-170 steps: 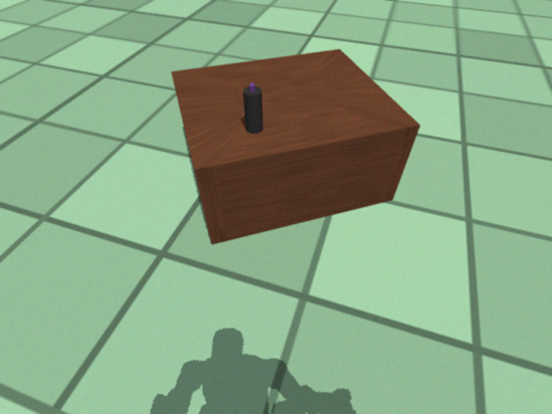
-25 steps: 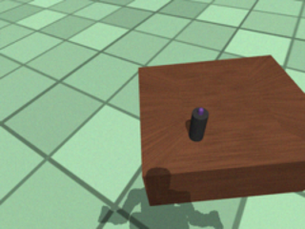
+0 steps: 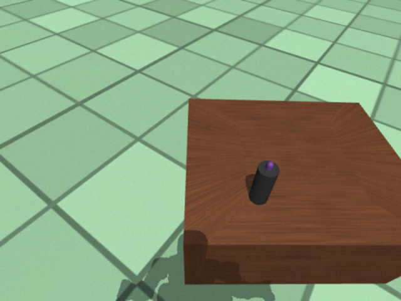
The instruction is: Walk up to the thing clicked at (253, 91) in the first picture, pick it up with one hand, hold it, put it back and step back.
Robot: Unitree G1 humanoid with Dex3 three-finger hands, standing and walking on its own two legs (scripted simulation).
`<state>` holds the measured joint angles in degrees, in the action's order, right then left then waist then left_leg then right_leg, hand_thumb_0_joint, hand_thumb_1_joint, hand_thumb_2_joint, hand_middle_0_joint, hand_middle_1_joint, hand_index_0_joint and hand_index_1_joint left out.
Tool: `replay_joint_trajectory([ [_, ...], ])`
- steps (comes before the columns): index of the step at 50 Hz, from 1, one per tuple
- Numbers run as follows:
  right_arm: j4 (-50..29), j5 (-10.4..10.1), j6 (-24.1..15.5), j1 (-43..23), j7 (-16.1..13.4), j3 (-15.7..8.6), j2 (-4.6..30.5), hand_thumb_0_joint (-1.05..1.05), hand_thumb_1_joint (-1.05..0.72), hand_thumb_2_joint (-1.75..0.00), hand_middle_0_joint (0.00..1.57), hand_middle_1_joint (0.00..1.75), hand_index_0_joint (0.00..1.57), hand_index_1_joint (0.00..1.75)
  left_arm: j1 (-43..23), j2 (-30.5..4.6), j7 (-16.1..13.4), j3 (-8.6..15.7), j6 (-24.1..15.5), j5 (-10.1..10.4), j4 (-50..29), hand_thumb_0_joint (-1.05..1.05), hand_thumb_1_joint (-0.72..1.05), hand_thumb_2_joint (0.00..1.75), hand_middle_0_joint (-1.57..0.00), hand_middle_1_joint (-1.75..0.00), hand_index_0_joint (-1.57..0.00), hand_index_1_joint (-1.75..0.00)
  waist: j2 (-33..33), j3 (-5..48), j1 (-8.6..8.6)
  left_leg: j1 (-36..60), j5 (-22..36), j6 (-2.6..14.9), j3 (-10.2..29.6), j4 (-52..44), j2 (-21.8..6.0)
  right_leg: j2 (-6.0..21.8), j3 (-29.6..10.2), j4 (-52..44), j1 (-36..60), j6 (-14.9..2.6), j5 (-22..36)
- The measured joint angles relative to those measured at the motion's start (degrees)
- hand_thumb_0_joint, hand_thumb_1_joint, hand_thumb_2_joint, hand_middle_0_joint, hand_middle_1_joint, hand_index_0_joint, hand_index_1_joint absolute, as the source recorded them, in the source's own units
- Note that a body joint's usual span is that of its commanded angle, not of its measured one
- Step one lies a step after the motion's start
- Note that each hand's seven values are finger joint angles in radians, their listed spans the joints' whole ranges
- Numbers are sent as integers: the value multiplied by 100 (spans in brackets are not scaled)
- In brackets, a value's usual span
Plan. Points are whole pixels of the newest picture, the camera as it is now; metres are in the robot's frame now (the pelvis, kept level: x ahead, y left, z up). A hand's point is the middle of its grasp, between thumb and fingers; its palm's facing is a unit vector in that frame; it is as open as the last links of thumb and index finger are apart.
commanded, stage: walk up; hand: right
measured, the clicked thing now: (264, 181) +0.56 -0.22 -0.21
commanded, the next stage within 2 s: stand in 1.24 s
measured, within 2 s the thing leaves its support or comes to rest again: neither
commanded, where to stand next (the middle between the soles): +0.07 +0.01 m, yaw -1 degrees
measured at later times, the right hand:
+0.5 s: hand out of the picture +0.12 -0.23 -0.13, palm faces -0.06 +0.95 -0.31, open 7.4 cm
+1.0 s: hand out of the picture +0.11 -0.24 -0.13, palm faces -0.03 +0.94 -0.33, open 7.4 cm
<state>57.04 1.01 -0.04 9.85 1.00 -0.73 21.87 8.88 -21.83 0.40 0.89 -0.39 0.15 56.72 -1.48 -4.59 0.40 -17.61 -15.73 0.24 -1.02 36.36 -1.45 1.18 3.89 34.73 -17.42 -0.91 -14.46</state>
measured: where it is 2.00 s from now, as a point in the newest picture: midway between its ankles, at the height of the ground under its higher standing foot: outside the picture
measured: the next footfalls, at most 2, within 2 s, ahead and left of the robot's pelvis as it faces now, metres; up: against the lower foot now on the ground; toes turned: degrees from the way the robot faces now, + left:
none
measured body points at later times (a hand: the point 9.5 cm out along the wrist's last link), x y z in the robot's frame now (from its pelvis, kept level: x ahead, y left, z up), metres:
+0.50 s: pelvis +0.02 +0.01 +0.02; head +0.03 +0.01 +0.47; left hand +0.09 +0.32 -0.11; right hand +0.13 -0.28 -0.11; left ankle +0.04 +0.12 -0.73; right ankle +0.05 -0.12 -0.73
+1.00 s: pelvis +0.03 +0.01 +0.02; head +0.04 +0.01 +0.47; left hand +0.11 +0.31 -0.11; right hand +0.12 -0.29 -0.11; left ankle +0.04 +0.12 -0.73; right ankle +0.05 -0.12 -0.73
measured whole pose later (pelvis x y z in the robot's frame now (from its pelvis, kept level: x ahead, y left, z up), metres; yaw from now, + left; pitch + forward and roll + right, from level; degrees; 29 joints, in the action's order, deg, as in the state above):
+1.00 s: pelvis +0.03 +0.01 +0.02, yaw +1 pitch -2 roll +0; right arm 66.4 0.6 -0.3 4.7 1.1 -0.7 20.2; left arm 4.6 -19.8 0.2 0.5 -1.0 -0.8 66.6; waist 0.1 -2.8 0.0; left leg -8.0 -9.0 1.0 -1.0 18.6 0.8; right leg 2.8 4.2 18.6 -8.2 1.2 -8.5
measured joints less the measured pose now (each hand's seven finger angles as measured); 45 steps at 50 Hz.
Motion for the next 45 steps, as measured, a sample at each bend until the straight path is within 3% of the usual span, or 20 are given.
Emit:
replay_joint_trajectory([
  [16, 481, -99, -38, -549, 52, 114, -147, 1, -90, -90, 21, 30, 20, 30, -120, 88, 5, -102, -117, -28, 766, 1, 91, 90, -21, -30, -20, -30, 266, 131, 155, 603, 459, 53, -3, -1099, 148, 106, 16, -1060, 608, 154, 443],
  [45, 948, -35, -22, -511, 5, 0, -152, 1, -90, -90, 20, 30, 20, 30, -444, 212, -20, -55, -67, -83, 965, 0, 91, 90, -21, -30, -20, -30, 129, 205, -38, 971, 681, 83, -17, -1765, 232, 165, 7, -1603, 920, 213, 604],
])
